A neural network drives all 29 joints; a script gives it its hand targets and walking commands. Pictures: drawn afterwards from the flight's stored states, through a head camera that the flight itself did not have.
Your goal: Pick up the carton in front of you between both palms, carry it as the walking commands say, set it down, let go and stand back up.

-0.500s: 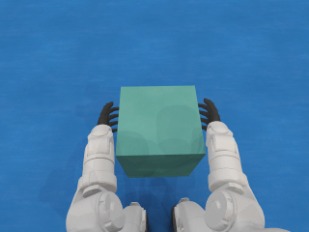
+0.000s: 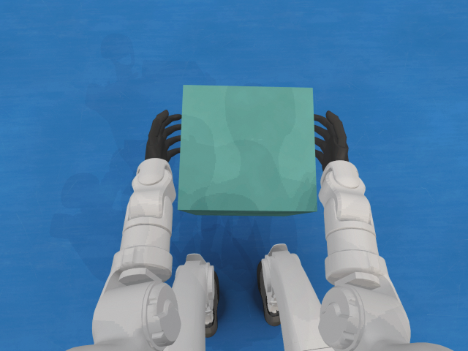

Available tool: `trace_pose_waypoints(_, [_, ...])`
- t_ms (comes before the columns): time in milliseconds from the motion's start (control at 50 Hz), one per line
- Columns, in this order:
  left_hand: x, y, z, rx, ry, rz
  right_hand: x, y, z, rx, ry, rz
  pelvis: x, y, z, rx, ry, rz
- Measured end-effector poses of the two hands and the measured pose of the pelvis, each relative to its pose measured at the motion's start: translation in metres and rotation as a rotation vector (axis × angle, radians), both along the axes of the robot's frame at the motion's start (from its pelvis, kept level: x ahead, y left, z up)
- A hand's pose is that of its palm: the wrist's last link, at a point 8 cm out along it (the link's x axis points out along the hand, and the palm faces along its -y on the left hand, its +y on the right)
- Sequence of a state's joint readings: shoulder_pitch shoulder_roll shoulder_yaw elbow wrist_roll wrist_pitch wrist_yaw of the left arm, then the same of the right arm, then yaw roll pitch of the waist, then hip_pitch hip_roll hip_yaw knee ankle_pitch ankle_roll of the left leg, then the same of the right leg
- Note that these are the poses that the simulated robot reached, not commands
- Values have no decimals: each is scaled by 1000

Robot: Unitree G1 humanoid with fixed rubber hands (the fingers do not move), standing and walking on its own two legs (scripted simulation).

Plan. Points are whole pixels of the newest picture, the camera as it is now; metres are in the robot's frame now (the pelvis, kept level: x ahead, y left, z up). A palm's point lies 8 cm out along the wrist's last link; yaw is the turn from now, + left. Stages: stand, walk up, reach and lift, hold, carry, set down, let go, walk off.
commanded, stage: set down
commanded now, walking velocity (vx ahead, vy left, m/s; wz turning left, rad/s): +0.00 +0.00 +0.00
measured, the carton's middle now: (243, 163) +0.43 -0.03 -0.15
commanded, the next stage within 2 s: none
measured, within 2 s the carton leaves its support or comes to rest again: rests again in 1.66 s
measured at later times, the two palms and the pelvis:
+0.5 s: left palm (183, 160) +0.47 +0.10 -0.24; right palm (313, 169) +0.42 -0.20 -0.23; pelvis -0.04 +0.00 -0.13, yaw +0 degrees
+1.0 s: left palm (200, 160) +0.51 +0.07 -0.38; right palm (306, 168) +0.46 -0.22 -0.36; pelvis -0.04 +0.00 -0.23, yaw -1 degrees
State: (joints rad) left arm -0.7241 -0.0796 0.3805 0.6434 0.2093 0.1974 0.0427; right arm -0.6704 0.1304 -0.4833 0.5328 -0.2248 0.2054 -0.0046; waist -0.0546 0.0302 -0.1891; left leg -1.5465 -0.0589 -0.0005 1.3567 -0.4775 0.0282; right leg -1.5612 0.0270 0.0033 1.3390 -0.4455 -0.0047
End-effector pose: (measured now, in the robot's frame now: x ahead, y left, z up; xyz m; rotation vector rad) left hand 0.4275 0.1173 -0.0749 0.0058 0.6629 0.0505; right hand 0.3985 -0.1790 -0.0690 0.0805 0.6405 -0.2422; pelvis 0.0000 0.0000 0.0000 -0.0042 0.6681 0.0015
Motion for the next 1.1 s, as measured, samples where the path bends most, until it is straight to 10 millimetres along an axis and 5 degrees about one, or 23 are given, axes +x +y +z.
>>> trace_pose_waypoints(460, [39, -18, -150, 18, 18, -71, 22, -16, -149, -12, 21, -48, -36, 1, -124, -4, 111, 8])
trace_pose_waypoints(880, [75, -33, -283, 50, 65, -147, 42, -29, -282, -28, 77, -78, -48, 1, -210, -18, 94, 12])
trace_pose_waypoints(1100, [85, -44, -316, 46, 64, -170, 58, -42, -302, -27, 76, -74, -39, 0, -235, -19, 78, -7])
